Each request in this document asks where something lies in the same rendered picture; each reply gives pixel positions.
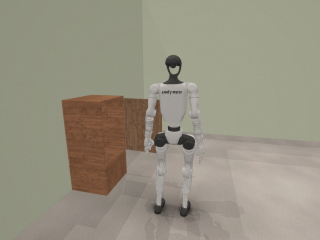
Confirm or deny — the right robot forearm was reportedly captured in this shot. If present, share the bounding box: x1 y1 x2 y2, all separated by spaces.
192 110 204 144

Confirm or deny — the cupboard door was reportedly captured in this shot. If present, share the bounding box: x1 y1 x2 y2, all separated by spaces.
123 98 162 153

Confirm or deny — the left robot forearm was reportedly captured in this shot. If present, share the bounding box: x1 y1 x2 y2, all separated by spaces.
145 109 154 139

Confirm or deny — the robot left hand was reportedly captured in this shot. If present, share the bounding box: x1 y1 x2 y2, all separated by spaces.
144 137 154 155

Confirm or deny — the left robot upper arm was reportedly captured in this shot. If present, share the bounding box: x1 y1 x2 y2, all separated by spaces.
146 83 161 118

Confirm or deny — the robot left shin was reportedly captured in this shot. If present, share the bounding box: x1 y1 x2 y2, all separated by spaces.
155 165 165 206

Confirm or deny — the robot right hand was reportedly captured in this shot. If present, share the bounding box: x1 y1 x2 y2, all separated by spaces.
193 142 205 164

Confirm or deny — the robot left foot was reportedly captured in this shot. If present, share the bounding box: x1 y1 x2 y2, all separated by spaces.
154 198 165 215

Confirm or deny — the right robot upper arm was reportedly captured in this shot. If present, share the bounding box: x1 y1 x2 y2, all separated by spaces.
186 82 199 119

